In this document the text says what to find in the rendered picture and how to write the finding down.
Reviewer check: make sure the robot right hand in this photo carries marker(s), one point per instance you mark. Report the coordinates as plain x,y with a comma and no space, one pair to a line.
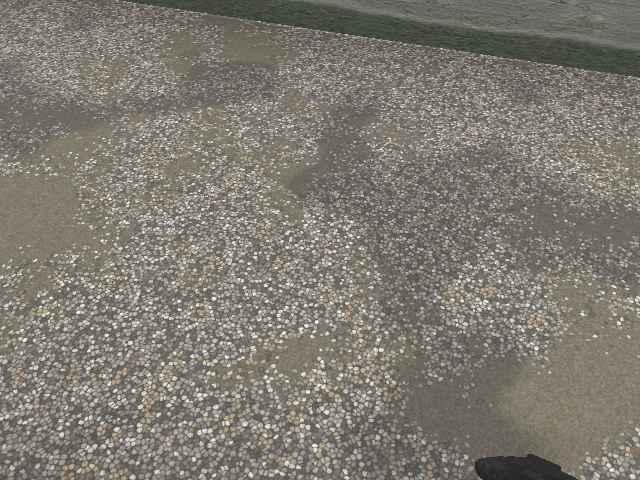
519,468

